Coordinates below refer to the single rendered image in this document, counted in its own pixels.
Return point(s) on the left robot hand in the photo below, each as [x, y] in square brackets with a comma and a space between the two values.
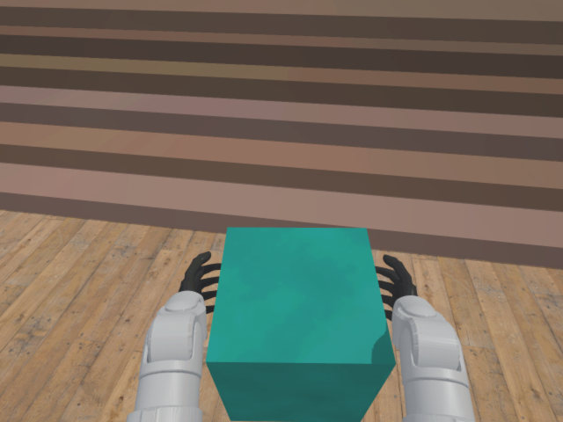
[193, 275]

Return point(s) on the carton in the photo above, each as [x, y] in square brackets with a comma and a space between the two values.
[299, 332]

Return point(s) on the robot left forearm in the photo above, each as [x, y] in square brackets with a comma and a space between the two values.
[171, 366]

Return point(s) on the robot right forearm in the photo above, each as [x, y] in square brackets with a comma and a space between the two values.
[432, 364]

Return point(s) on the right robot hand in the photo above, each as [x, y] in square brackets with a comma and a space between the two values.
[401, 278]

